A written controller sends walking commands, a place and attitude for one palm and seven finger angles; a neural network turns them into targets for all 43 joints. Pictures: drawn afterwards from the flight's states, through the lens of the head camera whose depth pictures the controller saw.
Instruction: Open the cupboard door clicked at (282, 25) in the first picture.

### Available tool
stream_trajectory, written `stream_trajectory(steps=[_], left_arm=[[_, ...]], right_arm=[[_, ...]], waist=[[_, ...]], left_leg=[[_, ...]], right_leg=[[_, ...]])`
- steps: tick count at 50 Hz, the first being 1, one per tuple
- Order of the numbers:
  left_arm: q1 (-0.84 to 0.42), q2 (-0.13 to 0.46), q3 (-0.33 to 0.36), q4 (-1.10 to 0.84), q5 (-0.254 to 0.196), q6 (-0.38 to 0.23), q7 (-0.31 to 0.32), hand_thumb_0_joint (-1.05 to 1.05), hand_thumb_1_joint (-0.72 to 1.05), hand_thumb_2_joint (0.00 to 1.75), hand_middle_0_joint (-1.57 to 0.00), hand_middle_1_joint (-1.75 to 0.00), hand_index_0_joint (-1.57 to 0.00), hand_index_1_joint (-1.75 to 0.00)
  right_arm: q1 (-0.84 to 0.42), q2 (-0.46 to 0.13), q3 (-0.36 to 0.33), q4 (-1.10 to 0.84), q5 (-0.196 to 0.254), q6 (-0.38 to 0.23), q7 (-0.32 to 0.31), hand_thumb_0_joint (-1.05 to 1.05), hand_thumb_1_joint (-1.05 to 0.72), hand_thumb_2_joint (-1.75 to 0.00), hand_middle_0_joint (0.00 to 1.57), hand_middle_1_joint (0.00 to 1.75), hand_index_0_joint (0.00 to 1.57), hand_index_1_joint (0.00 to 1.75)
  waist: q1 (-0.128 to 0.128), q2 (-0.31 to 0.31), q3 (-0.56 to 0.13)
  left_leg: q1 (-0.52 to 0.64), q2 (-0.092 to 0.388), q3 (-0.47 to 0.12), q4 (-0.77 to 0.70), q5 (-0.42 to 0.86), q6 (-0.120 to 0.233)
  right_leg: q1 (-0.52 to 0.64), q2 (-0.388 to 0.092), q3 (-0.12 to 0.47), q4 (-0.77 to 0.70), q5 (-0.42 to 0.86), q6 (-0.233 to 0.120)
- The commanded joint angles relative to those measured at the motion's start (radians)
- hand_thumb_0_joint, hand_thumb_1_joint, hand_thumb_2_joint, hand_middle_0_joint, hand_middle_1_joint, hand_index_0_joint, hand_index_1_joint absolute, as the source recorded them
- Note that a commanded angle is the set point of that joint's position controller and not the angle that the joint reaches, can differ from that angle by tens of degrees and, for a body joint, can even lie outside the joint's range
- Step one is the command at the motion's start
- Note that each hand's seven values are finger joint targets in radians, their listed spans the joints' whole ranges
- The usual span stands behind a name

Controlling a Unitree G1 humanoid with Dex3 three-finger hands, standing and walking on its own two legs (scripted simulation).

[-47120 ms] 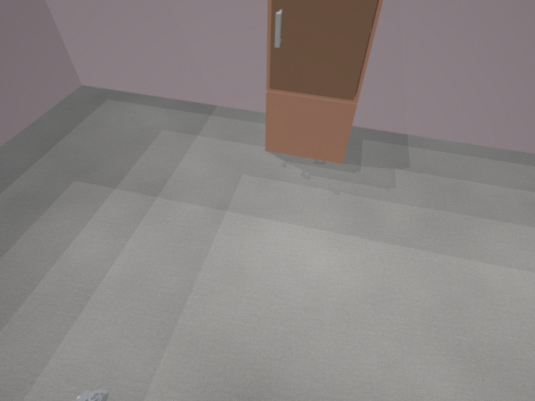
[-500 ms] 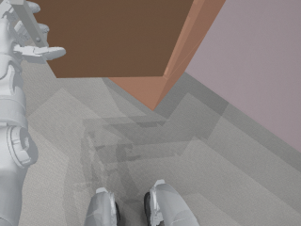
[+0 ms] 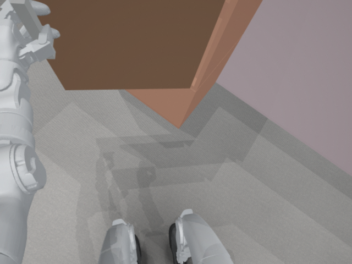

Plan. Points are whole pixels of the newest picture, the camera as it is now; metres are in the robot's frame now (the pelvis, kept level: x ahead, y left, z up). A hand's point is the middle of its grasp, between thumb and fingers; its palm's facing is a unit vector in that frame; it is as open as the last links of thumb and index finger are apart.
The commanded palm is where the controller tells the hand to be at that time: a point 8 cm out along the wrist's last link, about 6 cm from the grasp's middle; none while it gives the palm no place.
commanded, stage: pull the door open along its arc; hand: left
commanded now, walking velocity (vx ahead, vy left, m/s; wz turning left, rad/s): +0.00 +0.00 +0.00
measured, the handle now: (37, 22) +0.61 +0.22 +0.06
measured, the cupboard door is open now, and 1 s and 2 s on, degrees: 42 83 80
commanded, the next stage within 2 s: open thumb and fingers to let go in 0.92 s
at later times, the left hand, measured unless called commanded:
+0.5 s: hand (58, 87) +0.46 +0.17 +0.06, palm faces +0.03 -1.00 +0.03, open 5.8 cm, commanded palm +0.40 +0.21 +0.06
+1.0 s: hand (122, 155) +0.33 +0.06 +0.07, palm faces +0.40 -0.92 +0.00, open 6.2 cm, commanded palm +0.28 +0.10 +0.06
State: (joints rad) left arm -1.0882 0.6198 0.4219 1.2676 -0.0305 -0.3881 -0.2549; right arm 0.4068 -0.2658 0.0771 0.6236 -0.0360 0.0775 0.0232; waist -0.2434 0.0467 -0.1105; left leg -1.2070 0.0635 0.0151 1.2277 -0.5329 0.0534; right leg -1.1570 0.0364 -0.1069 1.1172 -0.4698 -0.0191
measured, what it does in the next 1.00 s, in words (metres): shifts its weight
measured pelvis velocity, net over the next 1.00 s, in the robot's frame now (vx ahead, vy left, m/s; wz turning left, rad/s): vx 0.01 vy -0.05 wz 0.08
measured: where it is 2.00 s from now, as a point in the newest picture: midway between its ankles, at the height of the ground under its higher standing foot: (157, 262)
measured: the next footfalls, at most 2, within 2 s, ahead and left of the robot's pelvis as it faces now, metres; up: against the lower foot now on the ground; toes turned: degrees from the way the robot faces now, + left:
none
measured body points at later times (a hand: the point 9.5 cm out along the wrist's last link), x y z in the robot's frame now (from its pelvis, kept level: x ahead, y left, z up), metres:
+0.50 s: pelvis +0.02 +0.00 +0.03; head +0.15 +0.02 +0.46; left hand +0.45 +0.22 +0.06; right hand +0.06 -0.26 -0.08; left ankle +0.01 +0.08 -0.63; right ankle +0.02 -0.12 -0.63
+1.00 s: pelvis +0.01 -0.05 +0.03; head +0.07 -0.05 +0.47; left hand +0.30 +0.11 +0.07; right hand +0.20 -0.24 -0.08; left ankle +0.01 +0.08 -0.63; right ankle +0.02 -0.12 -0.63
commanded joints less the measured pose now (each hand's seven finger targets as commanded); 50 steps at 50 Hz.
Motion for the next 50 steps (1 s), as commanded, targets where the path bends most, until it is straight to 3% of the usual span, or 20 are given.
stream_trajectory(steps=[1,5,8,12,17,21,22,23,24,27,29,30,31,34,35,42,45,50], left_arm=[[-0.455,0.248,0.017,-0.219,-0.009,-0.062,0.003,0.00,0.90,0.90,-0.40,-1.35,-0.40,-1.35],[-0.356,0.233,0.024,-0.244,-0.025,-0.060,-0.009,0.00,0.90,0.90,-0.40,-1.35,-0.40,-1.35],[-0.259,0.202,0.016,-0.261,-0.043,-0.049,-0.021,0.00,0.90,0.90,-0.40,-1.35,-0.40,-1.35],[-0.120,0.171,0.025,-0.350,-0.074,-0.051,-0.027,0.00,0.90,0.90,-0.40,-1.35,-0.40,-1.35],[0.133,0.064,-0.014,-0.501,-0.117,-0.058,-0.022,0.00,0.90,0.90,-0.40,-1.35,-0.40,-1.35],[0.348,-0.083,-0.100,-0.653,-0.148,-0.072,-0.004,0.00,0.90,0.90,-0.40,-1.35,-0.40,-1.35],[0.397,-0.108,0.009,-0.712,-0.209,-0.077,0.108,0.00,0.90,0.90,-0.40,-1.35,-0.40,-1.35],[0.476,-0.187,-0.040,-0.741,-0.204,-0.078,0.184,0.00,0.90,0.90,-0.40,-1.35,-0.40,-1.35],[0.517,-0.220,-0.044,-0.786,-0.196,-0.086,0.256,0.00,0.90,0.90,-0.40,-1.35,-0.40,-1.35],[0.662,-0.300,-0.098,-0.893,-0.115,-0.099,0.431,0.00,0.90,0.90,-0.40,-1.35,-0.40,-1.35],[0.701,-0.318,-0.134,-0.969,-0.060,-0.112,0.503,0.00,0.90,0.90,-0.40,-1.35,-0.40,-1.35],[0.765,-0.347,-0.152,-0.981,-0.036,-0.114,0.534,0.00,0.90,0.90,-0.40,-1.35,-0.40,-1.35],[0.795,-0.389,-0.196,-0.977,-0.015,-0.112,0.554,0.00,0.90,0.90,-0.40,-1.35,-0.40,-1.35],[0.861,-0.396,-0.183,-1.057,0.008,-0.125,0.637,0.00,0.90,0.90,-0.40,-1.35,-0.40,-1.35],[0.917,-0.437,-0.212,-1.057,0.011,-0.124,0.654,0.00,0.90,0.90,-0.40,-1.35,-0.40,-1.35],[0.958,-0.535,-0.333,-1.114,0.060,-0.132,0.753,0.00,0.90,0.90,-0.40,-1.35,-0.40,-1.35],[0.890,-0.582,-0.405,-1.123,0.094,-0.145,0.767,0.00,0.90,0.90,-0.40,-1.35,-0.40,-1.35],[0.801,-0.689,-0.532,-1.087,0.104,-0.154,0.766,0.00,0.90,0.90,-0.40,-1.35,-0.40,-1.35]], right_arm=[[0.228,-0.211,-0.078,-0.008,-0.003,-0.008,-0.015,0.00,-0.90,-0.90,0.20,0.30,0.20,0.30],[0.221,-0.208,-0.080,-0.022,0.000,-0.005,-0.009,0.00,-0.90,-0.90,0.20,0.30,0.20,0.30],[0.208,-0.202,-0.083,-0.039,0.009,0.001,-0.006,0.00,-0.90,-0.90,0.20,0.30,0.20,0.30],[0.191,-0.194,-0.094,-0.066,0.019,0.004,-0.001,0.00,-0.90,-0.90,0.20,0.30,0.20,0.30],[0.147,-0.177,-0.111,-0.105,0.038,0.001,0.007,0.00,-0.90,-0.90,0.20,0.30,0.20,0.30],[0.093,-0.158,-0.124,-0.136,0.050,-0.010,0.019,0.00,-0.90,-0.90,0.20,0.30,0.20,0.30],[0.075,-0.139,-0.131,-0.146,0.043,-0.020,0.019,0.00,-0.90,-0.90,0.20,0.30,0.20,0.30],[0.052,-0.130,-0.130,-0.151,0.039,-0.035,0.028,0.00,-0.90,-0.90,0.20,0.30,0.20,0.30],[0.037,-0.121,-0.130,-0.148,0.034,-0.047,0.033,0.00,-0.90,-0.90,0.20,0.30,0.20,0.30],[0.006,-0.105,-0.133,-0.151,0.015,-0.052,0.051,0.00,-0.90,-0.90,0.20,0.30,0.20,0.30],[-0.018,-0.098,-0.134,-0.161,0.005,-0.051,0.052,0.00,-0.90,-0.90,0.20,0.30,0.20,0.30],[-0.035,-0.088,-0.135,-0.168,0.001,-0.048,0.052,0.00,-0.90,-0.90,0.20,0.30,0.20,0.30],[-0.053,-0.081,-0.131,-0.171,-0.002,-0.045,0.051,0.00,-0.90,-0.90,0.20,0.30,0.20,0.30],[-0.117,-0.064,-0.128,-0.194,-0.011,-0.043,0.034,0.00,-0.90,-0.90,0.20,0.30,0.20,0.30],[-0.140,-0.053,-0.124,-0.196,-0.011,-0.044,0.030,0.00,-0.90,-0.90,0.20,0.30,0.20,0.30],[-0.228,-0.020,-0.111,-0.184,-0.026,-0.065,0.003,0.00,-0.90,-0.90,0.20,0.30,0.20,0.30],[-0.236,-0.009,-0.113,-0.167,-0.035,-0.081,-0.004,0.00,-0.90,-0.90,0.20,0.30,0.20,0.30],[-0.251,-0.010,-0.118,-0.145,-0.044,-0.119,-0.002,0.00,-0.90,-0.90,0.20,0.30,0.20,0.30]], waist=[[-0.020,0.207,-0.576],[0.014,0.210,-0.601],[0.034,0.163,-0.573],[0.070,0.130,-0.600],[0.120,0.093,-0.572],[0.146,0.068,-0.522],[0.201,0.047,-0.508],[0.202,0.048,-0.489],[0.209,0.015,-0.463],[0.235,0.024,-0.451],[0.240,0.001,-0.432],[0.257,-0.009,-0.437],[0.247,-0.032,-0.401],[0.282,-0.088,-0.393],[0.289,-0.088,-0.377],[0.274,-0.114,-0.311],[0.246,-0.091,-0.311],[0.200,-0.127,-0.311]], left_leg=[[0.529,-0.012,-0.124,-0.105,0.514,-0.029],[0.546,-0.014,-0.115,-0.114,0.555,-0.033],[0.513,-0.019,-0.097,-0.131,0.528,-0.027],[0.523,-0.026,-0.077,-0.154,0.555,-0.024],[0.548,-0.033,-0.053,-0.201,0.590,-0.027],[0.573,-0.035,-0.039,-0.229,0.613,-0.031],[0.554,-0.035,-0.027,-0.240,0.614,-0.040],[0.542,-0.038,-0.023,-0.247,0.601,-0.048],[0.523,-0.037,-0.021,-0.249,0.598,-0.049],[0.530,-0.037,-0.014,-0.259,0.621,-0.064],[0.526,-0.040,-0.019,-0.263,0.598,-0.064],[0.526,-0.042,-0.013,-0.266,0.591,-0.064],[0.514,-0.045,-0.011,-0.270,0.554,-0.062],[0.472,-0.063,-0.006,-0.283,0.442,-0.054],[0.470,-0.066,-0.002,-0.290,0.421,-0.056],[0.443,-0.082,-0.001,-0.280,0.294,-0.050],[0.442,-0.083,-0.002,-0.261,0.281,-0.046],[0.414,-0.084,-0.012,-0.228,0.228,-0.045]], right_leg=[[0.158,0.027,0.052,-0.097,0.309,-0.007],[0.202,0.029,0.053,-0.097,0.348,-0.008],[0.258,0.031,0.057,-0.110,0.364,-0.006],[0.341,0.031,0.062,-0.123,0.425,-0.002],[0.424,0.029,0.060,-0.151,0.477,-0.002],[0.443,0.021,0.055,-0.165,0.487,0.000],[0.461,0.021,0.046,-0.170,0.484,0.004],[0.462,0.020,0.044,-0.168,0.473,0.007],[0.469,0.019,0.041,-0.164,0.479,0.004],[0.495,0.008,0.046,-0.144,0.494,-0.001],[0.512,0.004,0.051,-0.139,0.488,-0.007],[0.531,0.000,0.056,-0.136,0.497,-0.008],[0.531,-0.004,0.055,-0.143,0.490,-0.008],[0.600,-0.011,0.073,-0.159,0.461,-0.012],[0.608,-0.016,0.076,-0.165,0.454,-0.012],[0.611,-0.039,0.119,-0.216,0.362,-0.004],[0.596,-0.051,0.138,-0.222,0.365,0.001],[0.566,-0.075,0.176,-0.250,0.323,0.017]])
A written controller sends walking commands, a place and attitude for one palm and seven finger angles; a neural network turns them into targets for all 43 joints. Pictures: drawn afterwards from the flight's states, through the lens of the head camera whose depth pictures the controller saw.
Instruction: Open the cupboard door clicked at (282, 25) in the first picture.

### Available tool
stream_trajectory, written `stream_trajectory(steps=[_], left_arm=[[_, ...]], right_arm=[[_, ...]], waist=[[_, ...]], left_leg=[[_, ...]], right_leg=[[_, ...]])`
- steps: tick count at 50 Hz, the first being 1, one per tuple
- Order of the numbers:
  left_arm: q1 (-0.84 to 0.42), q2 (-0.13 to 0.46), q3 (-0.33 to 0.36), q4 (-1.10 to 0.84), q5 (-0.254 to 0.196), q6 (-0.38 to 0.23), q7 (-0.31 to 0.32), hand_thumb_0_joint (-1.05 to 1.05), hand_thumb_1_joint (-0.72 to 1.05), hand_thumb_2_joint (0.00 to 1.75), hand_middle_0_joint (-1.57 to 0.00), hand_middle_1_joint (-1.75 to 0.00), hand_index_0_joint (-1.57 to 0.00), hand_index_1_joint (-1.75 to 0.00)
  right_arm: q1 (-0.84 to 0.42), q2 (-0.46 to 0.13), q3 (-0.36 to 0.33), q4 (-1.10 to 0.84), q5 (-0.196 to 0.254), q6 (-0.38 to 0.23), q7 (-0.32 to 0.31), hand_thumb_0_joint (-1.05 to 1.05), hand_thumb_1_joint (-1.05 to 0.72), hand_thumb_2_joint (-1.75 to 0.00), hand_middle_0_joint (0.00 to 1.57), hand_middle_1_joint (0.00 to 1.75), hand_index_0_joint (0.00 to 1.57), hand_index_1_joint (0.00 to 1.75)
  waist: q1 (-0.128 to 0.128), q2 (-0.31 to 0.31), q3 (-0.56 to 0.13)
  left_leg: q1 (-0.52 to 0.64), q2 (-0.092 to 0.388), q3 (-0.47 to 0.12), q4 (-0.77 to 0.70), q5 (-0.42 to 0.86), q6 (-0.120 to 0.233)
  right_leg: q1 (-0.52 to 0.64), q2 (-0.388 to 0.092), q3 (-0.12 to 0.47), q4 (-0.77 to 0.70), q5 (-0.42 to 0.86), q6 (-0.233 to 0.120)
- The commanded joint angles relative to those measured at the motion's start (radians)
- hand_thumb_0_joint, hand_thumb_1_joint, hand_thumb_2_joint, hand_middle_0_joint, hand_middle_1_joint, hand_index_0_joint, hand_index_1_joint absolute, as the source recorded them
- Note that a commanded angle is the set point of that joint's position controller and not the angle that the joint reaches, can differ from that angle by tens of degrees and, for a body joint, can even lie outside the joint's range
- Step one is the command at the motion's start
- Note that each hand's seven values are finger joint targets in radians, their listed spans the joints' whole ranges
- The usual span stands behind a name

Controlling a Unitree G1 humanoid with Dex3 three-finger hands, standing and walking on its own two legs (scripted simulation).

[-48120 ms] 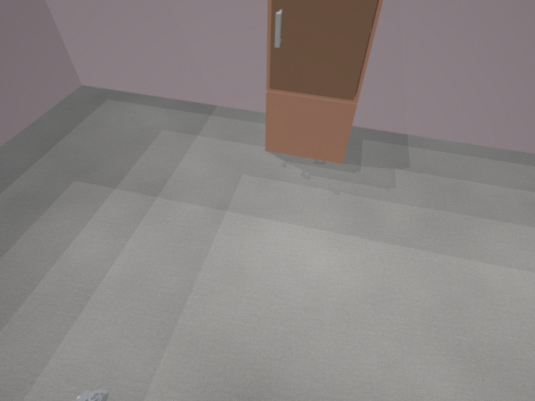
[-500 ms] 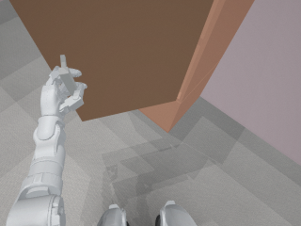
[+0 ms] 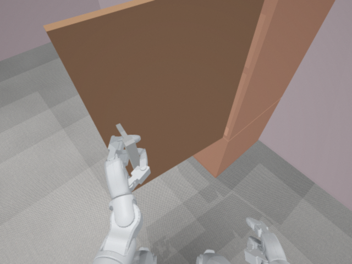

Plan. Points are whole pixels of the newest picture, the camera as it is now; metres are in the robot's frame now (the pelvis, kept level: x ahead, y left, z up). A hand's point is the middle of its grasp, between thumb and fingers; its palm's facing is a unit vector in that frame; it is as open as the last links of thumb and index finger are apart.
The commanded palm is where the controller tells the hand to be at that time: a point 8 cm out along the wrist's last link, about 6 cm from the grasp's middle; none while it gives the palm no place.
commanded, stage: open thumb and fingers to let go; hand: left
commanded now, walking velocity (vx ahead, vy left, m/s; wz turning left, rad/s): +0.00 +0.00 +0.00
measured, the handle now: (129, 150) +0.37 +0.13 +0.03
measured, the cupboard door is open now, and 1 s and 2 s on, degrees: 83 80 84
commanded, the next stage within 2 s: slide the hand sideways off the handle in 0.84 s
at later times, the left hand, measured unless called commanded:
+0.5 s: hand (139, 165) +0.33 +0.10 +0.03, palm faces +0.34 -0.94 +0.01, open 11.8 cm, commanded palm +0.28 +0.14 +0.03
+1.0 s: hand (140, 164) +0.33 +0.10 +0.03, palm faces +0.23 -0.97 -0.01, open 15.4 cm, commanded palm +0.29 +0.14 +0.03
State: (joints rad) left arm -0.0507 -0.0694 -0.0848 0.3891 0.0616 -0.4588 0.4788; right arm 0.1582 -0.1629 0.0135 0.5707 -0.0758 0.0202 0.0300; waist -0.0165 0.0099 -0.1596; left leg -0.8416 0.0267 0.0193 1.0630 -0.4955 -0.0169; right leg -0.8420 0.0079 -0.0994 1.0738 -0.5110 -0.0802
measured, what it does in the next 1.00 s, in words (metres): stands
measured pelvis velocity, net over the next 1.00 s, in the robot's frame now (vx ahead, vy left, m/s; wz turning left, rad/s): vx -0.01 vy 0.03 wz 0.00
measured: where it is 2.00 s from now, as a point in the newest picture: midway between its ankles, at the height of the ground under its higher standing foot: outside the picture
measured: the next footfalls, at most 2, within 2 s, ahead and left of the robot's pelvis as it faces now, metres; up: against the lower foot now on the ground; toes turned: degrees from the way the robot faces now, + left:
none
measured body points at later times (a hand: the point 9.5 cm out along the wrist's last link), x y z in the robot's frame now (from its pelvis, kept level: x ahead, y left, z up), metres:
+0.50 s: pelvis -0.01 -0.01 +0.00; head +0.06 -0.03 +0.44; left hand +0.30 +0.15 +0.04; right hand +0.12 -0.25 -0.13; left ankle +0.01 +0.13 -0.66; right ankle +0.01 -0.07 -0.66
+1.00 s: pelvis -0.01 +0.03 -0.01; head +0.06 +0.02 +0.44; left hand +0.31 +0.15 +0.03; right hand +0.14 -0.19 -0.12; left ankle +0.01 +0.13 -0.66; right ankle +0.01 -0.07 -0.66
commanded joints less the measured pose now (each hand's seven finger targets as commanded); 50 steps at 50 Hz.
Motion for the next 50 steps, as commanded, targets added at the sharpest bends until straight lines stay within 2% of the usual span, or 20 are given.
stream_trajectory(steps=[1,4,6,12,14,16,19,21,23,26,30,31,35,36,41,44,47,48,49,50], left_arm=[[-0.284,-0.059,-0.091,-0.215,0.018,-0.083,0.031,0.00,0.90,0.90,-0.40,-1.35,-0.40,-1.35],[-0.259,0.039,-0.013,-0.195,0.035,-0.085,0.034,0.00,0.69,0.81,-0.38,-1.33,-0.38,-1.33],[-0.256,0.056,0.006,-0.193,0.023,-0.078,0.024,0.00,0.55,0.75,-0.38,-1.31,-0.38,-1.31],[-0.291,0.077,0.052,-0.159,-0.050,-0.080,-0.024,0.00,0.13,0.57,-0.35,-1.27,-0.35,-1.27],[-0.276,0.084,0.057,-0.177,-0.050,-0.095,-0.033,0.00,-0.01,0.51,-0.33,-1.25,-0.33,-1.25],[-0.279,0.060,0.035,-0.147,-0.052,-0.104,-0.042,0.00,-0.15,0.45,-0.32,-1.24,-0.32,-1.24],[-0.258,0.081,0.059,-0.119,-0.053,-0.109,-0.050,0.00,-0.36,0.36,-0.31,-1.22,-0.31,-1.22],[-0.298,0.088,0.061,-0.125,-0.054,-0.111,-0.052,0.00,-0.50,0.30,-0.30,-1.20,-0.30,-1.20],[-0.322,0.081,0.056,-0.115,-0.054,-0.112,-0.050,0.00,-0.50,0.30,-0.30,-1.20,-0.30,-1.20],[-0.327,0.051,0.033,-0.122,-0.046,-0.118,-0.041,0.00,-0.50,0.30,-0.27,-1.05,-0.27,-1.05],[-0.302,0.045,0.027,-0.117,-0.029,-0.114,-0.023,0.00,-0.50,0.30,-0.24,-0.85,-0.24,-0.85],[-0.317,0.042,0.025,-0.111,-0.026,-0.110,-0.016,0.00,-0.50,0.30,-0.23,-0.80,-0.23,-0.80],[-0.336,0.035,0.023,-0.106,-0.009,-0.101,0.010,0.00,-0.50,0.30,-0.20,-0.60,-0.20,-0.60],[-0.350,0.017,0.005,-0.092,-0.007,-0.095,0.015,0.00,-0.50,0.30,-0.19,-0.55,-0.19,-0.55],[-0.385,-0.014,-0.013,-0.075,0.011,-0.077,0.048,0.00,-0.50,0.30,-0.15,-0.30,-0.15,-0.30],[-0.365,-0.011,-0.003,-0.091,0.020,-0.068,0.068,0.00,-0.50,0.30,-0.15,-0.30,-0.15,-0.30],[-0.378,-0.063,-0.051,-0.092,0.015,-0.055,0.074,0.00,-0.50,0.30,-0.15,-0.30,-0.15,-0.30],[-0.347,0.029,-0.259,-0.116,0.149,-0.082,-0.131,0.00,-0.50,0.30,-0.15,-0.30,-0.15,-0.30],[-0.389,0.114,-0.155,-0.176,0.109,-0.112,-0.237,0.00,-0.50,0.30,-0.15,-0.30,-0.15,-0.30],[-0.372,0.130,-0.163,-0.180,0.095,-0.124,-0.319,0.00,-0.50,0.30,-0.15,-0.30,-0.15,-0.30]], right_arm=[[-0.004,-0.111,-0.054,-0.086,-0.006,-0.071,-0.006,0.00,-0.90,-0.90,0.20,0.30,0.20,0.30],[0.015,-0.121,-0.061,-0.081,-0.004,-0.075,-0.011,0.00,-0.90,-0.90,0.20,0.30,0.20,0.30],[0.013,-0.118,-0.060,-0.077,-0.001,-0.074,-0.015,0.00,-0.90,-0.90,0.20,0.30,0.20,0.30],[0.010,-0.127,-0.057,-0.057,0.011,-0.080,-0.031,0.00,-0.90,-0.90,0.20,0.30,0.20,0.30],[0.008,-0.130,-0.062,-0.061,0.010,-0.084,-0.031,0.00,-0.90,-0.90,0.20,0.30,0.20,0.30],[0.017,-0.131,-0.063,-0.048,0.010,-0.087,-0.026,0.00,-0.90,-0.90,0.20,0.30,0.20,0.30],[0.021,-0.139,-0.067,-0.053,0.010,-0.088,-0.023,0.00,-0.90,-0.90,0.20,0.30,0.20,0.30],[0.020,-0.139,-0.065,-0.051,0.010,-0.087,-0.023,0.00,-0.90,-0.90,0.20,0.30,0.20,0.30],[0.018,-0.139,-0.065,-0.051,0.012,-0.087,-0.024,0.00,-0.90,-0.90,0.20,0.30,0.20,0.30],[0.022,-0.139,-0.067,-0.056,0.007,-0.090,-0.021,0.00,-0.90,-0.90,0.20,0.30,0.20,0.30],[0.031,-0.141,-0.068,-0.064,0.004,-0.088,-0.014,0.00,-0.90,-0.90,0.20,0.30,0.20,0.30],[0.032,-0.141,-0.067,-0.063,0.003,-0.086,-0.013,0.00,-0.90,-0.90,0.20,0.30,0.20,0.30],[0.025,-0.141,-0.064,-0.075,-0.001,-0.080,-0.013,0.00,-0.90,-0.90,0.20,0.30,0.20,0.30],[0.021,-0.140,-0.062,-0.073,0.000,-0.078,-0.013,0.00,-0.90,-0.90,0.20,0.30,0.20,0.30],[0.017,-0.137,-0.056,-0.076,-0.005,-0.070,-0.010,0.00,-0.90,-0.90,0.20,0.30,0.20,0.30],[0.020,-0.138,-0.059,-0.085,-0.007,-0.066,-0.007,0.00,-0.90,-0.90,0.20,0.30,0.20,0.30],[0.023,-0.136,-0.059,-0.078,-0.004,-0.065,0.001,0.00,-0.90,-0.90,0.20,0.30,0.20,0.30],[0.072,-0.169,-0.061,-0.063,0.001,-0.060,0.003,0.00,-0.90,-0.90,0.20,0.30,0.20,0.30],[0.091,-0.172,-0.070,-0.089,0.010,-0.055,-0.003,0.00,-0.90,-0.90,0.20,0.30,0.20,0.30],[0.078,-0.169,-0.067,-0.096,0.018,-0.052,-0.010,0.00,-0.90,-0.90,0.20,0.30,0.20,0.30]], waist=[[-0.049,-0.077,-0.268],[-0.023,-0.102,-0.308],[-0.018,-0.110,-0.324],[-0.027,-0.162,-0.269],[-0.014,-0.119,-0.294],[-0.028,-0.124,-0.281],[-0.018,-0.137,-0.271],[-0.019,-0.111,-0.280],[-0.027,-0.120,-0.262],[-0.022,-0.079,-0.293],[-0.011,-0.062,-0.315],[-0.019,-0.082,-0.306],[-0.010,-0.064,-0.302],[-0.023,-0.073,-0.285],[-0.020,-0.054,-0.292],[-0.005,-0.050,-0.332],[-0.020,-0.044,-0.307],[-0.101,-0.061,-0.302],[-0.068,-0.038,-0.374],[-0.057,-0.016,-0.372]], left_leg=[[0.058,-0.047,-0.016,-0.056,0.189,0.027],[0.022,-0.050,-0.021,-0.051,0.191,0.025],[-0.002,-0.053,-0.018,-0.048,0.181,0.023],[-0.052,-0.055,-0.027,-0.053,0.126,0.020],[-0.036,-0.054,-0.028,-0.058,0.145,0.022],[-0.031,-0.053,-0.025,-0.056,0.143,0.023],[-0.040,-0.054,-0.026,-0.058,0.139,0.025],[-0.036,-0.054,-0.022,-0.057,0.135,0.025],[-0.026,-0.054,-0.020,-0.061,0.120,0.027],[0.017,-0.052,-0.017,-0.066,0.157,0.031],[0.055,-0.049,-0.018,-0.076,0.206,0.033],[0.060,-0.047,-0.021,-0.079,0.206,0.033],[0.074,-0.045,-0.025,-0.090,0.199,0.032],[0.074,-0.044,-0.025,-0.089,0.192,0.034],[0.099,-0.041,-0.035,-0.102,0.195,0.029],[0.118,-0.038,-0.041,-0.106,0.235,0.025],[0.132,-0.033,-0.043,-0.108,0.245,0.020],[0.160,-0.028,-0.042,-0.073,0.251,0.038],[0.158,-0.034,-0.048,-0.064,0.290,0.043],[0.171,-0.035,-0.047,-0.066,0.289,0.041]], right_leg=[[0.231,-0.048,0.168,-0.206,0.367,0.080],[0.290,-0.063,0.202,-0.212,0.380,0.082],[0.329,-0.083,0.235,-0.228,0.402,0.094],[0.349,-0.104,0.285,-0.284,0.330,0.110],[0.352,-0.097,0.275,-0.270,0.343,0.100],[0.324,-0.096,0.261,-0.263,0.348,0.103],[0.318,-0.091,0.257,-0.267,0.316,0.099],[0.306,-0.092,0.257,-0.264,0.295,0.097],[0.278,-0.085,0.243,-0.268,0.247,0.094],[0.252,-0.062,0.196,-0.232,0.277,0.080],[0.233,-0.039,0.138,-0.187,0.331,0.066],[0.220,-0.034,0.128,-0.184,0.326,0.066],[0.189,-0.021,0.101,-0.170,0.288,0.058],[0.174,-0.020,0.098,-0.174,0.281,0.059],[0.144,-0.009,0.068,-0.154,0.258,0.050],[0.160,-0.002,0.058,-0.139,0.286,0.043],[0.138,-0.001,0.047,-0.138,0.291,0.044],[0.115,-0.010,0.080,-0.130,0.351,0.045],[0.151,-0.018,0.085,-0.112,0.400,0.034],[0.152,-0.017,0.088,-0.108,0.407,0.034]])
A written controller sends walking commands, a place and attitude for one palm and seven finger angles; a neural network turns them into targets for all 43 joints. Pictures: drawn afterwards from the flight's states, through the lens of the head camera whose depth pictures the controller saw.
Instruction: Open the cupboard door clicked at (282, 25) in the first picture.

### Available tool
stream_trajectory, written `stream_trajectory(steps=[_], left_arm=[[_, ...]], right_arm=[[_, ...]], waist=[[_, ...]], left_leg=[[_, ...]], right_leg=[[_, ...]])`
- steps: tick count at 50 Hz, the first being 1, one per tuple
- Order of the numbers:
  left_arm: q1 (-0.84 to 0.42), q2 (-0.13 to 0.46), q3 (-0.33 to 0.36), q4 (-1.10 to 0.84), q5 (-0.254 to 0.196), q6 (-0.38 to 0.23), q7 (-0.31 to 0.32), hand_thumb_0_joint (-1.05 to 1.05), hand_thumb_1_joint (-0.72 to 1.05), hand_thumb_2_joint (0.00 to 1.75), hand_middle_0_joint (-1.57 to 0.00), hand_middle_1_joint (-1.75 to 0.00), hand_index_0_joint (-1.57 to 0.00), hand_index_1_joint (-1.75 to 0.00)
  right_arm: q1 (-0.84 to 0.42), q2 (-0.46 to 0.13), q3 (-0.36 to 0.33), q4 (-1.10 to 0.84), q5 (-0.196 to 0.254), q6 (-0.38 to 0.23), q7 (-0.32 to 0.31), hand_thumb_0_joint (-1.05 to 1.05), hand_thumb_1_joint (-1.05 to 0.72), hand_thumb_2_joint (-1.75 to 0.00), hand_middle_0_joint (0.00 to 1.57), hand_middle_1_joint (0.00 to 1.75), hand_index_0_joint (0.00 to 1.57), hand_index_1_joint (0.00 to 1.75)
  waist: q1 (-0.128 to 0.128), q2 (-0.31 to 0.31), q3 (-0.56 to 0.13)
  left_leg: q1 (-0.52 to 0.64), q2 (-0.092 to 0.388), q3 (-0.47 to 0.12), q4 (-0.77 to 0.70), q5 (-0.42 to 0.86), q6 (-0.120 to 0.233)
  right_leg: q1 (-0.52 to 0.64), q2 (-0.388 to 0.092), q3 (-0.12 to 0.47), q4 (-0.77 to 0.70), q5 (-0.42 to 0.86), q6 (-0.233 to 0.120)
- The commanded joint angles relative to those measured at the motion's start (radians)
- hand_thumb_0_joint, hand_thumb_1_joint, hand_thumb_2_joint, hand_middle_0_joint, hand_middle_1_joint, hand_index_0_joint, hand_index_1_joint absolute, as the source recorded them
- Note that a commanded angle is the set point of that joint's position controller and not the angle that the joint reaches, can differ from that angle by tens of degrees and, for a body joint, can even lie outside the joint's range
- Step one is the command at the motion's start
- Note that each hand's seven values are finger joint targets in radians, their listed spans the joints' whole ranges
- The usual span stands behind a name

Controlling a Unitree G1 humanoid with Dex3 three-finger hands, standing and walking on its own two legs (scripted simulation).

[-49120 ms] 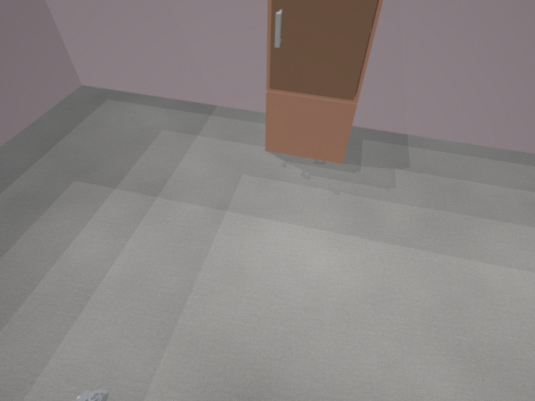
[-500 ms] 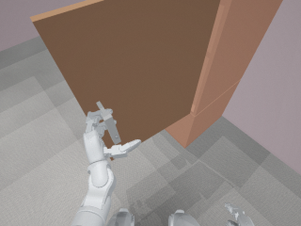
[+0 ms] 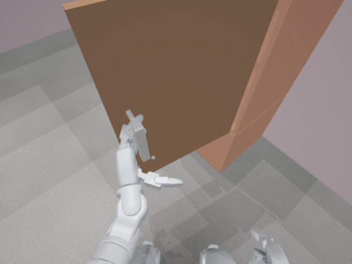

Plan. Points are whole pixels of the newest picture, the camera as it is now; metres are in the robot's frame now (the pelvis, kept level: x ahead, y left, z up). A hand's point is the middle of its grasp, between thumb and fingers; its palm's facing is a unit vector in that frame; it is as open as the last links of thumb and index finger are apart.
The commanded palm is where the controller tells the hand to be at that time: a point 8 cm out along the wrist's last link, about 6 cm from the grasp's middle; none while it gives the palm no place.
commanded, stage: slide the hand sideways off the handle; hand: left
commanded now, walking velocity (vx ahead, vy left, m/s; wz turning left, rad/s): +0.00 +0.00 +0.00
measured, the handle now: (138, 137) +0.40 +0.11 +0.04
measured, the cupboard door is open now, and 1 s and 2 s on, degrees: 80 84 84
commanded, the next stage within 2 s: draw the hand back to the body in 1.14 s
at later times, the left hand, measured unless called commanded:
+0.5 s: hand (141, 183) +0.29 +0.09 +0.03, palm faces -0.13 -0.99 -0.02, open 16.3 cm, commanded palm +0.27 +0.15 +0.04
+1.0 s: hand (118, 196) +0.25 +0.13 +0.03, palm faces -0.10 -0.99 -0.04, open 16.3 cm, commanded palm +0.23 +0.20 +0.04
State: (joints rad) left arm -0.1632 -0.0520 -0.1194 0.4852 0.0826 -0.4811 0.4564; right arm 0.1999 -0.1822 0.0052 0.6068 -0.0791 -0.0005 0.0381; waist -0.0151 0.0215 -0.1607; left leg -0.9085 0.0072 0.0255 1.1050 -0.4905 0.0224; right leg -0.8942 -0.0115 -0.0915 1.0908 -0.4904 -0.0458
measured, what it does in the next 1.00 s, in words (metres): stands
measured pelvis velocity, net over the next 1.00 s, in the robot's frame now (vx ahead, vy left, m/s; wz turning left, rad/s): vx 0.01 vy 0.00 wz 0.00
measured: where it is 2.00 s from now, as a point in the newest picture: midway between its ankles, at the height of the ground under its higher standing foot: outside the picture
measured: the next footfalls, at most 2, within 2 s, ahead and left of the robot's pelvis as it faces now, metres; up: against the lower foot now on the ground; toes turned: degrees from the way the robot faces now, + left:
none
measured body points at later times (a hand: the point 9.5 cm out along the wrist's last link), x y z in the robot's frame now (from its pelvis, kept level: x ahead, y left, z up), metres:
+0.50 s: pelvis +0.00 +0.01 -0.01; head +0.07 +0.01 +0.44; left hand +0.29 +0.14 +0.03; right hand +0.16 -0.21 -0.10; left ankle +0.02 +0.11 -0.66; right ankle +0.02 -0.10 -0.66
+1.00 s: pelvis +0.01 +0.00 -0.01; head +0.08 -0.01 +0.43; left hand +0.25 +0.19 +0.04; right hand +0.19 -0.24 -0.10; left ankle +0.02 +0.11 -0.66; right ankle +0.02 -0.10 -0.66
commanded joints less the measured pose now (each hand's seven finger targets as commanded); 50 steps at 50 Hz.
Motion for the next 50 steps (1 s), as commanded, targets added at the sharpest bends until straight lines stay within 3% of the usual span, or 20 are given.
stream_trajectory(steps=[1,2,4,6,7,9,10,13,14,16,19,20,22,28,32,34,36,44,45,50], left_arm=[[-0.267,0.103,-0.151,-0.294,0.039,-0.105,-0.375,0.00,-0.50,0.30,-0.15,-0.30,-0.15,-0.30],[-0.265,0.081,-0.184,-0.294,-0.005,-0.092,-0.455,0.00,-0.50,0.30,-0.15,-0.30,-0.15,-0.30],[-0.287,0.033,-0.184,-0.325,-0.137,-0.052,-0.541,0.00,-0.50,0.30,-0.15,-0.30,-0.15,-0.30],[-0.234,0.014,-0.138,-0.297,-0.214,-0.006,-0.542,0.00,-0.50,0.30,-0.15,-0.30,-0.15,-0.30],[-0.215,0.039,-0.099,-0.305,-0.225,0.003,-0.527,0.00,-0.50,0.30,-0.15,-0.30,-0.15,-0.30],[-0.153,0.075,-0.053,-0.341,-0.212,0.006,-0.484,0.00,-0.50,0.30,-0.15,-0.30,-0.15,-0.30],[-0.124,0.082,-0.045,-0.356,-0.196,0.004,-0.464,0.00,-0.50,0.30,-0.15,-0.30,-0.15,-0.30],[-0.051,0.116,-0.028,-0.384,-0.145,-0.018,-0.429,0.00,-0.50,0.30,-0.15,-0.30,-0.15,-0.30],[-0.017,0.151,-0.001,-0.399,-0.132,-0.023,-0.422,0.00,-0.50,0.30,-0.15,-0.30,-0.15,-0.30],[0.025,0.137,-0.014,-0.420,-0.128,-0.024,-0.424,0.00,-0.50,0.30,-0.15,-0.30,-0.15,-0.30],[0.018,0.187,0.021,-0.455,-0.126,-0.015,-0.429,0.00,-0.50,0.30,-0.15,-0.30,-0.15,-0.30],[0.014,0.165,0.001,-0.472,-0.129,-0.013,-0.434,0.00,-0.50,0.30,-0.15,-0.30,-0.15,-0.30],[0.015,0.164,0.001,-0.487,-0.145,-0.004,-0.447,0.00,-0.50,0.30,-0.15,-0.30,-0.15,-0.30],[0.113,0.167,-0.006,-0.570,-0.185,0.006,-0.502,0.00,-0.50,0.30,-0.15,-0.30,-0.15,-0.30],[0.160,0.228,0.064,-0.539,-0.197,0.031,-0.537,0.00,-0.50,0.30,-0.15,-0.30,-0.15,-0.30],[0.183,0.255,0.094,-0.572,-0.207,0.033,-0.550,0.00,-0.50,0.30,-0.15,-0.30,-0.15,-0.30],[0.206,0.249,0.093,-0.607,-0.219,0.032,-0.565,0.00,-0.50,0.30,-0.15,-0.30,-0.15,-0.30],[0.303,0.297,0.142,-0.648,-0.258,0.023,-0.619,0.00,-0.50,0.30,-0.15,-0.30,-0.15,-0.30],[0.298,0.308,0.156,-0.658,-0.263,0.020,-0.625,0.00,-0.50,0.30,-0.15,-0.30,-0.15,-0.30],[0.395,0.349,0.212,-0.687,-0.301,0.019,-0.667,0.00,-0.50,0.30,-0.15,-0.30,-0.15,-0.30]], right_arm=[[0.032,-0.152,-0.057,-0.145,0.034,-0.032,-0.023,0.00,-0.90,-0.90,0.20,0.30,0.20,0.30],[0.028,-0.155,-0.053,-0.157,0.051,-0.037,-0.028,0.00,-0.90,-0.90,0.20,0.30,0.20,0.30],[0.012,-0.157,-0.040,-0.183,0.081,-0.048,-0.039,0.00,-0.90,-0.90,0.20,0.30,0.20,0.30],[0.006,-0.162,-0.038,-0.187,0.094,-0.056,-0.044,0.00,-0.90,-0.90,0.20,0.30,0.20,0.30],[0.007,-0.168,-0.041,-0.189,0.094,-0.059,-0.046,0.00,-0.90,-0.90,0.20,0.30,0.20,0.30],[0.005,-0.171,-0.043,-0.206,0.089,-0.066,-0.040,0.00,-0.90,-0.90,0.20,0.30,0.20,0.30],[0.006,-0.166,-0.043,-0.209,0.084,-0.066,-0.033,0.00,-0.90,-0.90,0.20,0.30,0.20,0.30],[0.007,-0.165,-0.047,-0.222,0.073,-0.063,-0.018,0.00,-0.90,-0.90,0.20,0.30,0.20,0.30],[0.009,-0.169,-0.048,-0.232,0.070,-0.061,-0.016,0.00,-0.90,-0.90,0.20,0.30,0.20,0.30],[-0.003,-0.160,-0.046,-0.244,0.071,-0.055,-0.011,0.00,-0.90,-0.90,0.20,0.30,0.20,0.30],[-0.014,-0.167,-0.043,-0.256,0.073,-0.046,-0.019,0.00,-0.90,-0.90,0.20,0.30,0.20,0.30],[-0.025,-0.161,-0.040,-0.260,0.073,-0.046,-0.021,0.00,-0.90,-0.90,0.20,0.30,0.20,0.30],[-0.021,-0.162,-0.038,-0.257,0.076,-0.049,-0.028,0.00,-0.90,-0.90,0.20,0.30,0.20,0.30],[-0.011,-0.161,-0.038,-0.261,0.082,-0.075,-0.041,0.00,-0.90,-0.90,0.20,0.30,0.20,0.30],[-0.009,-0.165,-0.036,-0.259,0.085,-0.078,-0.051,0.00,-0.90,-0.90,0.20,0.30,0.20,0.30],[-0.012,-0.166,-0.036,-0.267,0.084,-0.082,-0.056,0.00,-0.90,-0.90,0.20,0.30,0.20,0.30],[-0.013,-0.162,-0.036,-0.271,0.086,-0.088,-0.058,0.00,-0.90,-0.90,0.20,0.30,0.20,0.30],[-0.004,-0.170,-0.036,-0.279,0.088,-0.111,-0.067,0.00,-0.90,-0.90,0.20,0.30,0.20,0.30],[-0.003,-0.170,-0.039,-0.276,0.087,-0.115,-0.069,0.00,-0.90,-0.90,0.20,0.30,0.20,0.30],[-0.002,-0.171,-0.040,-0.285,0.092,-0.128,-0.077,0.00,-0.90,-0.90,0.20,0.30,0.20,0.30]], waist=[[-0.068,-0.021,-0.349],[-0.080,-0.014,-0.318],[-0.080,0.019,-0.270],[-0.066,-0.039,-0.224],[-0.056,-0.059,-0.230],[-0.020,-0.036,-0.265],[-0.011,-0.021,-0.278],[-0.004,-0.058,-0.268],[0.015,-0.052,-0.280],[0.009,-0.041,-0.258],[0.010,-0.041,-0.232],[0.007,-0.013,-0.233],[-0.007,-0.027,-0.225],[-0.011,-0.024,-0.272],[-0.008,-0.063,-0.229],[0.008,-0.030,-0.253],[0.008,-0.008,-0.262],[-0.004,-0.021,-0.224],[-0.005,-0.028,-0.245],[0.010,-0.002,-0.257]], left_leg=[[0.247,-0.016,-0.058,-0.112,0.261,0.001],[0.263,-0.014,-0.066,-0.122,0.235,0.002],[0.291,-0.011,-0.083,-0.154,0.193,-0.001],[0.273,-0.007,-0.098,-0.179,0.138,-0.006],[0.261,-0.007,-0.098,-0.180,0.132,-0.007],[0.260,-0.011,-0.098,-0.181,0.176,-0.012],[0.263,-0.011,-0.095,-0.176,0.191,-0.015],[0.225,-0.009,-0.083,-0.155,0.197,-0.014],[0.213,-0.012,-0.087,-0.156,0.210,-0.015],[0.203,-0.012,-0.073,-0.146,0.199,-0.013],[0.174,-0.013,-0.079,-0.149,0.140,-0.010],[0.184,-0.015,-0.073,-0.145,0.130,-0.009],[0.183,-0.013,-0.076,-0.142,0.116,-0.009],[0.209,-0.012,-0.081,-0.125,0.189,-0.009],[0.146,-0.018,-0.069,-0.112,0.158,-0.004],[0.145,-0.023,-0.067,-0.106,0.185,-0.003],[0.164,-0.022,-0.064,-0.104,0.209,-0.006],[0.106,-0.024,-0.060,-0.074,0.191,-0.001],[0.108,-0.023,-0.056,-0.064,0.192,0.000],[0.094,-0.026,-0.047,-0.052,0.210,-0.002]], right_leg=[[0.188,0.004,0.080,-0.132,0.358,0.001],[0.163,0.006,0.074,-0.144,0.319,0.002],[0.130,0.013,0.057,-0.166,0.231,0.000],[0.110,0.020,0.033,-0.176,0.159,0.005],[0.114,0.019,0.031,-0.172,0.152,0.007],[0.129,0.017,0.025,-0.142,0.170,0.001],[0.126,0.014,0.025,-0.131,0.178,0.001],[0.130,0.013,0.035,-0.118,0.185,0.001],[0.150,0.014,0.037,-0.107,0.189,-0.005],[0.145,0.014,0.044,-0.112,0.194,-0.001],[0.138,0.017,0.050,-0.114,0.141,-0.003],[0.126,0.017,0.054,-0.117,0.135,0.000],[0.119,0.018,0.050,-0.122,0.128,0.003],[0.143,0.021,0.044,-0.112,0.197,0.007],[0.157,0.020,0.055,-0.121,0.186,0.011],[0.177,0.020,0.059,-0.110,0.209,0.006],[0.176,0.020,0.057,-0.105,0.235,0.006],[0.179,0.022,0.071,-0.111,0.225,0.010],[0.180,0.021,0.076,-0.109,0.232,0.014],[0.212,0.019,0.093,-0.110,0.256,0.015]])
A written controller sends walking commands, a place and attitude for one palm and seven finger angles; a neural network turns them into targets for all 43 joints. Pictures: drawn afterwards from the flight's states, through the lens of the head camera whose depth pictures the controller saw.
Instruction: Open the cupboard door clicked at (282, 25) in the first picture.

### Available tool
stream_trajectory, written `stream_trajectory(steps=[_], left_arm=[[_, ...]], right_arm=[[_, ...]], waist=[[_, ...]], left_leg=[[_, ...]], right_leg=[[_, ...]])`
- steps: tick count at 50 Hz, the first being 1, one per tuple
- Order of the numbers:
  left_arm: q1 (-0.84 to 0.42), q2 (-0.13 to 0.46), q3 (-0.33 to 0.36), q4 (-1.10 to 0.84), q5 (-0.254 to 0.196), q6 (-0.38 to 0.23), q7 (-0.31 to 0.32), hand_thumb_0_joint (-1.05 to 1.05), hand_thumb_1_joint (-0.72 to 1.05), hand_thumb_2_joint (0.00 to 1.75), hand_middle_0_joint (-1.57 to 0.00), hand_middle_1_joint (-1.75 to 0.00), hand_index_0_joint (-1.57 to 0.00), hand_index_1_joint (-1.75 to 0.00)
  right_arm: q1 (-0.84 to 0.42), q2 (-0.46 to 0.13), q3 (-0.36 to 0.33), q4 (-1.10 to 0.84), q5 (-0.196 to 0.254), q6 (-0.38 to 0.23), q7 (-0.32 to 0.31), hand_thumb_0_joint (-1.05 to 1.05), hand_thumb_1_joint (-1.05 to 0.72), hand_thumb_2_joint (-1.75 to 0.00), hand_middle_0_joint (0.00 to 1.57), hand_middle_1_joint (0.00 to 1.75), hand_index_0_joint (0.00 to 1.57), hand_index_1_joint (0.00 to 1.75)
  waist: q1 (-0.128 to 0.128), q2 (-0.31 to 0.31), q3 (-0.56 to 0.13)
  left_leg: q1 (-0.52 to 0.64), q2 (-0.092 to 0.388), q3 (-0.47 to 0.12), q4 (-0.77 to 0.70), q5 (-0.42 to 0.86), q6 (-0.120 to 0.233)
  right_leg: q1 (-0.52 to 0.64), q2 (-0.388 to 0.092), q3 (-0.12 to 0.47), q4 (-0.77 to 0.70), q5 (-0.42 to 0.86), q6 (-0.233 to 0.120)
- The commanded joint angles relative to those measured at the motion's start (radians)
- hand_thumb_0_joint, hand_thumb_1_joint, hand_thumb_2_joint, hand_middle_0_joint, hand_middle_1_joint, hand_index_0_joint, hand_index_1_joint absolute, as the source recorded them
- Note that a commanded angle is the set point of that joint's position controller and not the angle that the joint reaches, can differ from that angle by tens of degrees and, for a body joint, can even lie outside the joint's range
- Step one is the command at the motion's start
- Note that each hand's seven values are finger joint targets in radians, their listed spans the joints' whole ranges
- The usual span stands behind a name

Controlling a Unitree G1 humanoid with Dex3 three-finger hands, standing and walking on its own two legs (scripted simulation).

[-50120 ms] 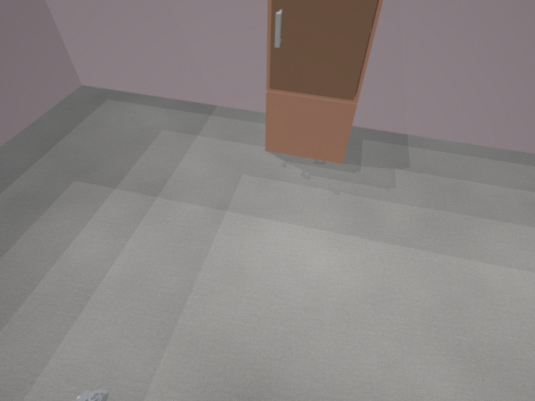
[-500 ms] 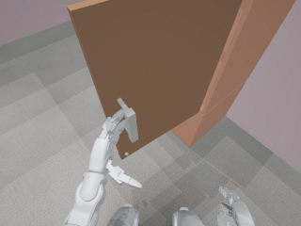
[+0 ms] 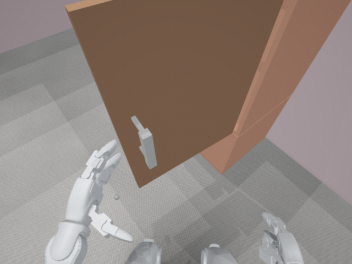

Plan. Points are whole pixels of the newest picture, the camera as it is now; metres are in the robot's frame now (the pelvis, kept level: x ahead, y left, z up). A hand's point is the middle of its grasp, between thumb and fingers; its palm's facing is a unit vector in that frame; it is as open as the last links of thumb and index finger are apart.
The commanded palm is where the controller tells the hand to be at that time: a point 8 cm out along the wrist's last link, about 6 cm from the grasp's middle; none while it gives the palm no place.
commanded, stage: slide the hand sideways off the handle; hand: left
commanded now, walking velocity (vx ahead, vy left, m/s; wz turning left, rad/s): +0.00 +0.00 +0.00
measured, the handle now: (144, 143) +0.37 +0.10 +0.05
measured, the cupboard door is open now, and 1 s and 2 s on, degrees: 84 84 84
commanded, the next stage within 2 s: draw the hand back to the body in 0.14 s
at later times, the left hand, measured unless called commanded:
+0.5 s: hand (90, 197) +0.23 +0.17 +0.09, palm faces -0.07 -1.00 -0.07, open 16.3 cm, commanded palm +0.20 +0.23 +0.10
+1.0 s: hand (29, 188) +0.22 +0.24 +0.15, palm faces +0.26 -0.90 -0.36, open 14.3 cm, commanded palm +0.18 +0.28 +0.19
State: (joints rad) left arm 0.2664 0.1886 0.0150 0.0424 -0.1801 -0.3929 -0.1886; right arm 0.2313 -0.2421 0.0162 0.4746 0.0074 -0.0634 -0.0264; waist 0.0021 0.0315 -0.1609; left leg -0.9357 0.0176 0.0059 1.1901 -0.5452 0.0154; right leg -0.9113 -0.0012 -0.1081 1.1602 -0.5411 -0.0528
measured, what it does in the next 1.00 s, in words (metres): rises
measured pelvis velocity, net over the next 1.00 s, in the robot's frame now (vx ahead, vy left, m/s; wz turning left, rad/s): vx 0.03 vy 0.02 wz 0.00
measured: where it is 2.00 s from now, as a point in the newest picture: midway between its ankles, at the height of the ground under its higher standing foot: outside the picture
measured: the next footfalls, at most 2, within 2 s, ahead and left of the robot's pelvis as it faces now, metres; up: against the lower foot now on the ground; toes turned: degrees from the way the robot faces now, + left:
none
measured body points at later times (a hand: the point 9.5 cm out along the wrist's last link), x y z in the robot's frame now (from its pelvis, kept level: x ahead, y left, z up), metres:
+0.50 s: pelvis +0.01 +0.00 +0.02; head +0.06 +0.00 +0.47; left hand +0.23 +0.23 +0.10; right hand +0.18 -0.23 -0.06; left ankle +0.02 +0.11 -0.64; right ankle +0.01 -0.09 -0.64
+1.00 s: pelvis +0.03 +0.02 +0.07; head +0.03 +0.00 +0.52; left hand +0.20 +0.28 +0.18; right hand +0.21 -0.20 -0.01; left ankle +0.02 +0.11 -0.64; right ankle +0.01 -0.09 -0.64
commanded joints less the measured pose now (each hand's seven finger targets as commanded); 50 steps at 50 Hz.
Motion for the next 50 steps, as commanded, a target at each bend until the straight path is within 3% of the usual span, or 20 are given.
stream_trajectory(steps=[1,4,6,9,12,15,20,22,24,29,31,32,35,37,38,39,40,44,48,50], left_arm=[[-0.016,0.118,0.094,-0.238,-0.045,-0.067,-0.029,0.00,-0.50,0.30,-0.15,-0.30,-0.15,-0.30],[-0.024,0.143,0.124,-0.238,-0.061,-0.064,-0.049,0.00,-0.50,0.30,-0.15,-0.30,-0.15,-0.30],[-0.031,0.123,0.109,-0.228,-0.070,-0.064,-0.065,0.00,-0.50,0.30,-0.15,-0.30,-0.15,-0.30],[-0.055,0.127,0.101,-0.252,-0.083,-0.068,-0.083,0.00,-0.50,0.30,-0.15,-0.30,-0.15,-0.30],[-0.040,0.124,0.092,-0.256,-0.078,-0.058,-0.087,0.00,-0.50,0.30,-0.15,-0.30,-0.15,-0.30],[0.011,0.196,0.158,-0.374,-0.078,-0.030,-0.064,0.00,-0.50,0.30,-0.15,-0.30,-0.15,-0.30],[0.088,0.188,0.194,-0.375,-0.092,0.042,-0.032,0.00,-0.50,0.30,-0.15,-0.30,-0.15,-0.30],[0.118,0.164,0.171,-0.383,-0.098,0.053,-0.043,0.00,-0.50,0.30,-0.15,-0.30,-0.15,-0.30],[0.101,0.179,0.173,-0.388,-0.105,0.061,-0.057,0.00,-0.50,0.30,-0.15,-0.30,-0.15,-0.30],[0.107,0.198,0.183,-0.423,-0.124,0.070,-0.090,0.00,-0.50,0.30,-0.15,-0.30,-0.15,-0.30],[0.149,0.226,0.234,-0.436,-0.134,0.078,-0.092,0.00,-0.50,0.30,-0.15,-0.30,-0.15,-0.30],[0.154,0.219,0.228,-0.453,-0.137,0.083,-0.095,0.00,-0.50,0.30,-0.15,-0.30,-0.15,-0.30],[0.146,0.232,0.252,-0.463,-0.149,0.107,-0.097,0.00,-0.40,0.34,-0.15,-0.30,-0.15,-0.30],[0.162,0.239,0.266,-0.484,-0.153,0.119,-0.106,0.00,-0.32,0.37,-0.16,-0.30,-0.16,-0.30],[0.160,0.386,0.309,-0.565,0.012,0.169,0.065,0.00,-0.29,0.39,-0.16,-0.30,-0.16,-0.30],[0.223,0.298,0.264,-0.554,0.032,0.214,0.147,0.00,-0.26,0.40,-0.16,-0.30,-0.16,-0.30],[0.249,0.236,0.202,-0.575,0.062,0.247,0.197,0.00,-0.22,0.42,-0.16,-0.30,-0.16,-0.30],[0.240,0.264,0.215,-0.572,0.116,0.305,0.301,0.00,-0.08,0.48,-0.16,-0.30,-0.16,-0.30],[0.178,0.279,0.230,-0.605,0.140,0.308,0.335,0.00,0.06,0.54,-0.17,-0.30,-0.17,-0.30],[0.176,0.284,0.244,-0.603,0.143,0.311,0.342,0.00,0.13,0.57,-0.17,-0.30,-0.17,-0.30]], right_arm=[[-0.031,-0.112,-0.050,-0.152,0.007,-0.065,-0.015,0.00,-0.90,-0.90,0.20,0.30,0.20,0.30],[-0.035,-0.118,-0.051,-0.149,0.008,-0.071,-0.023,0.00,-0.90,-0.90,0.20,0.30,0.20,0.30],[-0.035,-0.118,-0.048,-0.148,0.009,-0.077,-0.026,0.00,-0.90,-0.90,0.20,0.30,0.20,0.30],[-0.029,-0.124,-0.049,-0.146,0.008,-0.096,-0.032,0.00,-0.90,-0.90,0.20,0.30,0.20,0.30],[-0.022,-0.123,-0.050,-0.145,0.009,-0.105,-0.031,0.00,-0.90,-0.90,0.20,0.30,0.20,0.30],[-0.022,-0.120,-0.050,-0.172,0.015,-0.098,-0.033,0.00,-0.90,-0.90,0.20,0.30,0.20,0.30],[-0.018,-0.107,-0.042,-0.184,0.026,-0.079,-0.043,0.00,-0.90,-0.90,0.20,0.30,0.20,0.30],[-0.020,-0.108,-0.039,-0.187,0.031,-0.079,-0.044,0.00,-0.90,-0.90,0.20,0.30,0.20,0.30],[-0.023,-0.114,-0.034,-0.185,0.030,-0.083,-0.049,0.00,-0.90,-0.90,0.20,0.30,0.20,0.30],[-0.020,-0.121,-0.026,-0.190,0.033,-0.104,-0.056,0.00,-0.90,-0.90,0.20,0.30,0.20,0.30],[-0.018,-0.115,-0.027,-0.186,0.037,-0.111,-0.057,0.00,-0.90,-0.90,0.20,0.30,0.20,0.30],[-0.020,-0.114,-0.026,-0.190,0.039,-0.114,-0.055,0.00,-0.90,-0.90,0.20,0.30,0.20,0.30],[-0.030,-0.113,-0.023,-0.182,0.042,-0.121,-0.058,0.00,-0.90,-0.90,0.20,0.30,0.20,0.30],[-0.033,-0.112,-0.021,-0.180,0.044,-0.129,-0.058,0.00,-0.90,-0.90,0.20,0.30,0.20,0.30],[-0.040,-0.107,-0.029,-0.171,0.024,-0.109,-0.082,0.00,-0.90,-0.90,0.20,0.30,0.20,0.30],[-0.039,-0.087,-0.019,-0.165,0.017,-0.105,-0.087,0.00,-0.90,-0.90,0.20,0.30,0.20,0.30],[-0.038,-0.083,-0.010,-0.158,0.018,-0.095,-0.084,0.00,-0.90,-0.90,0.20,0.30,0.20,0.30],[-0.054,-0.095,-0.011,-0.127,0.011,-0.073,-0.093,0.00,-0.90,-0.90,0.20,0.30,0.20,0.30],[-0.069,-0.096,-0.003,-0.106,0.007,-0.084,-0.100,0.00,-0.90,-0.90,0.20,0.30,0.20,0.30],[-0.081,-0.094,-0.002,-0.091,0.005,-0.092,-0.100,0.00,-0.90,-0.90,0.20,0.30,0.20,0.30]], waist=[[-0.005,-0.017,-0.249],[-0.014,-0.026,-0.230],[-0.023,-0.022,-0.204],[-0.031,-0.030,-0.235],[-0.025,0.000,-0.236],[0.010,0.039,-0.301],[0.000,-0.026,-0.221],[-0.010,-0.011,-0.184],[-0.022,-0.017,-0.150],[-0.020,0.007,-0.112],[0.001,0.029,-0.130],[0.000,0.031,-0.129],[-0.002,0.022,-0.087],[0.007,0.043,-0.100],[0.068,0.035,-0.125],[0.042,0.038,-0.060],[0.036,0.082,-0.030],[0.025,-0.007,0.002],[0.029,0.033,0.011],[0.034,0.014,0.024]], left_leg=[[0.113,-0.035,-0.028,-0.137,0.262,0.004],[0.083,-0.033,-0.028,-0.121,0.240,0.006],[0.078,-0.033,-0.029,-0.118,0.219,0.005],[0.081,-0.031,-0.035,-0.100,0.232,0.009],[0.104,-0.030,-0.038,-0.111,0.241,0.006],[0.168,-0.033,-0.034,-0.158,0.289,0.007],[0.196,-0.033,-0.034,-0.222,0.269,0.006],[0.227,-0.032,-0.034,-0.249,0.259,0.005],[0.233,-0.031,-0.039,-0.261,0.249,0.007],[0.298,-0.028,-0.049,-0.311,0.257,0.006],[0.330,-0.027,-0.047,-0.330,0.289,0.001],[0.346,-0.027,-0.049,-0.341,0.296,0.000],[0.361,-0.024,-0.050,-0.360,0.301,0.001],[0.395,-0.023,-0.053,-0.381,0.329,0.000],[0.425,-0.007,-0.032,-0.434,0.342,0.009],[0.430,-0.011,-0.029,-0.461,0.312,0.007],[0.453,-0.007,-0.030,-0.481,0.313,0.006],[0.532,0.001,-0.026,-0.532,0.345,0.014],[0.630,0.003,-0.030,-0.607,0.387,0.013],[0.665,0.005,-0.028,-0.636,0.437,0.012]], right_leg=[[0.229,0.009,0.110,-0.181,0.302,0.023],[0.219,0.010,0.123,-0.190,0.260,0.024],[0.195,0.009,0.124,-0.196,0.230,0.027],[0.193,0.008,0.129,-0.191,0.237,0.028],[0.173,0.010,0.112,-0.177,0.245,0.025],[0.252,0.014,0.105,-0.193,0.288,0.021],[0.314,0.017,0.097,-0.273,0.275,0.033],[0.307,0.020,0.084,-0.294,0.269,0.035],[0.316,0.018,0.089,-0.320,0.250,0.034],[0.334,0.025,0.070,-0.350,0.251,0.030],[0.367,0.025,0.065,-0.357,0.289,0.028],[0.373,0.026,0.060,-0.361,0.298,0.029],[0.392,0.027,0.060,-0.390,0.308,0.032],[0.419,0.028,0.053,-0.396,0.338,0.030],[0.448,-0.002,0.113,-0.460,0.327,0.019],[0.443,-0.005,0.107,-0.493,0.296,0.023],[0.457,-0.008,0.095,-0.496,0.292,0.024],[0.525,-0.008,0.081,-0.566,0.328,0.030],[0.587,-0.012,0.074,-0.609,0.358,0.030],[0.625,-0.012,0.073,-0.633,0.400,0.031]])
